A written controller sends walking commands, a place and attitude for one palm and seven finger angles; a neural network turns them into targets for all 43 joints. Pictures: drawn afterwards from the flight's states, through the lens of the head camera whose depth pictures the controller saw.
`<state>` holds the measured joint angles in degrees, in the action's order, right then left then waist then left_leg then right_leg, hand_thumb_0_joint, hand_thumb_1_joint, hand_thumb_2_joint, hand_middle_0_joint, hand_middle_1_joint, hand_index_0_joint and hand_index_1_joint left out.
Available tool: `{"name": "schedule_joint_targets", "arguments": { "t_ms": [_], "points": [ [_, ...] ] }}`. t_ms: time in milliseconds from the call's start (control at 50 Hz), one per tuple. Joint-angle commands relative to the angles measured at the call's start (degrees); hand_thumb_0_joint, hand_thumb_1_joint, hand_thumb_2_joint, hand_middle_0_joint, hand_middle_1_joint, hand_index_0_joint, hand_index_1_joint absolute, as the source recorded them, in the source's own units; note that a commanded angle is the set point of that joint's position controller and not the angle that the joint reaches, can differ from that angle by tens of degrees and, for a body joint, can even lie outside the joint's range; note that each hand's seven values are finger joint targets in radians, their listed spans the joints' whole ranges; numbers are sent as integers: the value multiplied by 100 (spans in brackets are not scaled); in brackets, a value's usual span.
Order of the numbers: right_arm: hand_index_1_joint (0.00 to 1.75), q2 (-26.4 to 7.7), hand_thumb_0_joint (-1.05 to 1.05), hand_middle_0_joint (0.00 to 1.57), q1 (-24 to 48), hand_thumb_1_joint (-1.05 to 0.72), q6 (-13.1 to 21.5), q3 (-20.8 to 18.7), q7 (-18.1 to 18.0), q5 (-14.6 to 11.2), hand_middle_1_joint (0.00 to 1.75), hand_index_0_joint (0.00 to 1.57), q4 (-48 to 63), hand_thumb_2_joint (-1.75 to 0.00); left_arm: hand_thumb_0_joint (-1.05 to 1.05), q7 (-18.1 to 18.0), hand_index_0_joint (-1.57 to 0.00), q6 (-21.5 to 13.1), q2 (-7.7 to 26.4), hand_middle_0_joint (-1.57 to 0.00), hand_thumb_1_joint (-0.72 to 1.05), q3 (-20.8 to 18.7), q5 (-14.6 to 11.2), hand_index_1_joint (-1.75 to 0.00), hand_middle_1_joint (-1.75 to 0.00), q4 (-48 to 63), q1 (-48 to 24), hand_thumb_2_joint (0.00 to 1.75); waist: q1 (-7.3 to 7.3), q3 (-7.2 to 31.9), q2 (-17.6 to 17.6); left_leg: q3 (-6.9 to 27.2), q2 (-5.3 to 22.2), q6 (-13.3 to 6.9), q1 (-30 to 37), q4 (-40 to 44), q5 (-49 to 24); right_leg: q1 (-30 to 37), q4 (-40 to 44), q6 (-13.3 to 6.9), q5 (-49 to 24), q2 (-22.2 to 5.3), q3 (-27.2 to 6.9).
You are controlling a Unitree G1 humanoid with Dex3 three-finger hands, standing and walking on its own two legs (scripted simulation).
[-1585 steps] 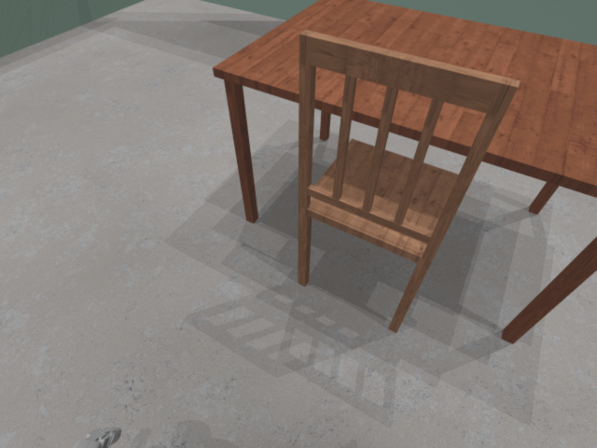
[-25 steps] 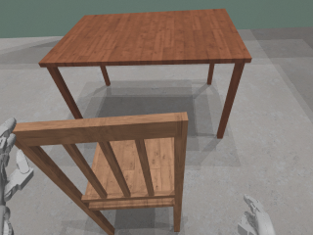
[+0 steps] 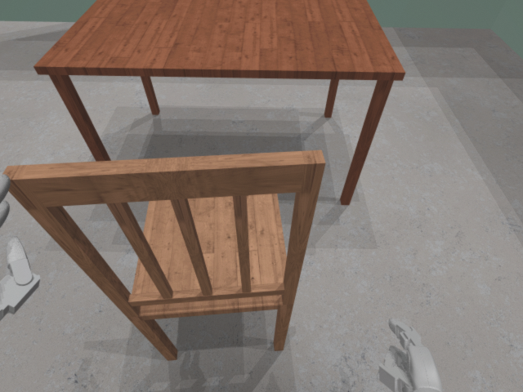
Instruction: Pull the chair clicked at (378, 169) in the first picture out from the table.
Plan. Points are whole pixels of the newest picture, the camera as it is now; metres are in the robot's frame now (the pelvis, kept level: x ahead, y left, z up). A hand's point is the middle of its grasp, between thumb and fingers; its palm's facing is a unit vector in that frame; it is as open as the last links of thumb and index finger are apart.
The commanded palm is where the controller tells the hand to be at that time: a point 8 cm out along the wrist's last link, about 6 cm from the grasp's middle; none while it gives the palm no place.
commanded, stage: step back with the hand held close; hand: left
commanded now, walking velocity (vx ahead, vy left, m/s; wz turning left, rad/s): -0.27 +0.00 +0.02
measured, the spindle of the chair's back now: (195, 253) +0.36 +0.16 -0.05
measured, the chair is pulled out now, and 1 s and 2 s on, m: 0.53 0.53 0.53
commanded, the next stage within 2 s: stop stepping back and stand still in 1.38 s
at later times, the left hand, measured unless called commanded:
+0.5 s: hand (22, 290) +0.18 +0.26 +0.17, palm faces +0.46 -0.74 -0.49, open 7.4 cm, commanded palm +0.12 +0.30 +0.18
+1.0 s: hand (3, 317) +0.15 +0.26 +0.17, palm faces +0.47 -0.74 -0.48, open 7.4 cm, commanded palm +0.09 +0.30 +0.18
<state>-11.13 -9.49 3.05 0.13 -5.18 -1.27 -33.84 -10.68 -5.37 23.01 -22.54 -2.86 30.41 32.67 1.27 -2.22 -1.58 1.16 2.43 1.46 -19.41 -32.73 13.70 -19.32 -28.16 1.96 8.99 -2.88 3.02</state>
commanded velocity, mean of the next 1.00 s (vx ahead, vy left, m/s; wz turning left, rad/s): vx -0.38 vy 0.00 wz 0.00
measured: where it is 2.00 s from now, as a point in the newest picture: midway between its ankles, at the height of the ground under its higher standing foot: outside the picture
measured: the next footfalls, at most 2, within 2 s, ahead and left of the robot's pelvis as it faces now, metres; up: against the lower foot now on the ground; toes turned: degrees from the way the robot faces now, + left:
right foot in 1.14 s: -0.02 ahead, -0.16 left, +0.00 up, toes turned -2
left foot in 1.42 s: -0.07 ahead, +0.09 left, +0.00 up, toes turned -1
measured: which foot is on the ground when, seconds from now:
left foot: down 0.00-1.00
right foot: down 0.00-0.96, up 0.98-1.00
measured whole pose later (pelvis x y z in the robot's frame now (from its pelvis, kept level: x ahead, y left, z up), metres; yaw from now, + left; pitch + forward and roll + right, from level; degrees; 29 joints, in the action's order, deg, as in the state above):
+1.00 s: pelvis -0.04 -0.01 -0.01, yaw +2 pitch +1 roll -2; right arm -11.6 -9.3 6.1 -1.1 -5.0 0.2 -37.6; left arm -10.7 -12.8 24.9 -25.9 -1.1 33.3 31.5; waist 0.1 -1.7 0.4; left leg 3.5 0.9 0.6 -24.7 -38.3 14.4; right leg -26.7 -36.1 0.6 14.5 -2.0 3.3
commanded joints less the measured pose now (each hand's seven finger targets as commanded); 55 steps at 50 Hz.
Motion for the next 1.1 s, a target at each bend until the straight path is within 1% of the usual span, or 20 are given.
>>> {"name": "schedule_joint_targets", "arguments": {
  "t_ms": [0,120,280,340,460,540,580,640,700,740,800,840,860,900,920,940,960,1020,1040,1080],
  "points": [
    [30,-737,0,20,412,-90,345,-264,-115,20,30,20,917,-90,0,-202,-20,-412,1047,-20,90,-838,35,-30,-30,1200,-268,90,-80,567,-172,283,336,-213,-595,813,1435,412,652,-235,1379,-385,-545],
    [30,-797,0,20,360,-90,482,-267,-119,35,30,20,900,-90,0,-237,-20,-507,1071,-20,90,-862,86,-30,-30,1223,-336,90,-77,527,-269,386,384,-241,-822,853,1684,351,563,-217,1671,-316,-501],
    [30,-820,0,20,381,-90,584,-326,-112,32,30,20,789,-90,0,-247,-20,-627,1102,-20,90,-996,100,-30,-30,1216,-135,90,-62,635,-617,599,607,-321,-1239,1025,1221,904,-64,-211,533,-198,-345],
    [30,-803,0,20,325,-90,617,-341,-70,54,30,20,795,-90,0,-219,-20,-707,1066,-20,90,-1020,114,-30,-30,1254,-199,90,-61,654,-346,519,559,-304,-1401,835,1395,817,-131,-245,632,-249,-443],
    [30,-768,0,20,280,-90,627,-371,-42,114,30,20,627,-90,0,-226,-20,-793,1190,-20,90,-1077,109,-30,-30,1363,-220,90,-110,925,359,286,158,-170,-505,-13,1049,-18,655,-542,869,-733,-892],
    [30,-777,0,20,394,-90,597,-368,-81,122,30,20,611,-90,0,-235,-20,-838,1195,-20,90,-1136,106,-30,-30,1373,-143,90,-110,952,36,504,365,-233,-581,423,796,93,382,-419,862,-502,-601],
    [30,-831,0,20,476,-90,605,-384,-121,114,30,20,595,-90,0,-242,-20,-879,1241,-20,90,-1217,115,-30,-30,1386,-57,90,-110,931,-631,724,648,-341,-980,925,744,553,-122,-293,590,-241,-356],
    [30,-810,0,20,458,-90,709,-378,-106,97,30,20,685,-90,0,-178,-20,-979,1079,-20,90,-1155,129,-30,-30,1504,-88,90,-77,1004,-1057,982,1081,-528,-1677,1205,491,1231,-1142,-187,110,17,-113],
    [30,-767,0,20,386,-90,769,-392,-77,80,30,20,632,-90,0,-138,-20,-998,1057,-20,90,-1123,79,-30,-30,1414,-62,90,-69,982,-800,786,932,-486,-1507,732,68,1070,-959,-262,-167,-128,-302],
    [30,-785,0,20,315,-90,812,-422,-48,107,30,20,598,-90,0,-105,-20,-1046,1079,-20,90,-1102,100,-30,-30,1491,-234,90,-104,1028,-358,541,599,-344,-1402,259,516,856,-596,-415,-322,-345,-592],
    [30,-711,0,20,157,-90,741,-450,-8,142,30,20,461,-90,0,-141,-20,-1016,1214,-20,90,-1064,91,-30,-30,1375,-347,90,-164,972,757,99,-220,-47,-396,-1220,1308,-479,1078,-944,791,-1337,-1680],
    [30,-628,0,20,316,-90,640,-385,21,182,30,20,389,-90,0,-204,-20,-945,1278,-20,90,-1115,131,-30,-30,1303,-417,90,-162,1068,1198,154,-247,-53,94,-1685,891,-758,1260,-1061,902,-1605,-1487],
    [30,-622,0,20,377,-90,600,-351,12,179,30,20,422,-90,0,-211,-20,-930,1282,-20,90,-1143,128,-30,-30,1354,-403,90,-175,1061,1153,223,-182,-92,176,-1275,817,-659,1126,-963,785,-1482,-1188],
    [30,-672,0,20,457,-90,561,-315,-56,169,30,20,502,-90,0,-198,-20,-973,1210,-20,90,-1159,123,-30,-30,1340,-234,90,-165,831,362,717,264,-276,-74,364,727,-450,514,-581,1088,-780,-647],
    [30,-797,0,20,448,-90,575,-356,-85,154,30,20,571,-90,0,-192,-20,-1026,1195,-20,90,-1174,151,-30,-30,1420,-123,90,-124,782,-278,1122,719,-426,-402,1061,485,-149,-64,-339,1067,-265,-390],
    [30,-809,0,20,456,-90,627,-361,-81,125,30,20,617,-90,0,-159,-20,-1073,1123,-20,90,-1175,120,-30,-30,1313,2,90,-155,860,-1173,1497,1261,-602,-1182,1716,1203,514,-1065,-198,1340,91,-111],
    [30,-818,0,20,468,-90,670,-384,-91,149,30,20,668,-90,0,-149,-20,-1068,1096,-20,90,-1218,155,-30,-30,1320,-104,90,-210,754,-1714,1739,1579,-806,-2032,2022,1641,1016,-1908,-147,1377,236,-138],
    [30,-819,0,20,282,-90,807,-450,1,161,30,20,485,-90,0,-28,-20,-1106,1005,-20,90,-939,62,-30,-30,1519,-140,90,-107,888,-930,1309,1389,-798,-397,797,-2026,304,-1088,-213,1082,78,-263],
    [30,-820,0,20,238,-90,885,-453,45,183,30,20,394,-90,0,19,-20,-1150,943,-20,90,-886,35,-30,-30,1506,-19,90,-72,1011,-991,1290,1316,-780,115,654,-2742,272,-657,-244,912,81,-181],
    [30,-827,0,20,242,-90,969,-437,84,226,30,20,249,-90,0,73,-20,-1222,1076,-20,90,-943,46,-30,-30,1581,-3,90,-66,1075,-1305,1174,1259,-713,437,598,-3125,500,-91,-262,554,72,-110]
  ]
}}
